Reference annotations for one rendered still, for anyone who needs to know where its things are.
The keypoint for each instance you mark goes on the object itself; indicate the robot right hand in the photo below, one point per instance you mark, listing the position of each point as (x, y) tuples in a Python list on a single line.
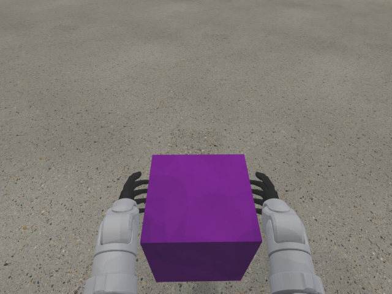
[(267, 192)]

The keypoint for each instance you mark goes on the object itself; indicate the right robot forearm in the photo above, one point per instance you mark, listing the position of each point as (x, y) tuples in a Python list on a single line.
[(289, 253)]

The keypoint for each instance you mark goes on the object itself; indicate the left robot forearm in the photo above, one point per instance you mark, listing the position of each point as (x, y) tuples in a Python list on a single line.
[(113, 268)]

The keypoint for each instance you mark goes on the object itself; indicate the carton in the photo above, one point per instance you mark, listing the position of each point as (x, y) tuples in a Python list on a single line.
[(200, 221)]

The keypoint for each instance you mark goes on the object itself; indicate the robot left hand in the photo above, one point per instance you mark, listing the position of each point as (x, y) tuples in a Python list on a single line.
[(129, 192)]

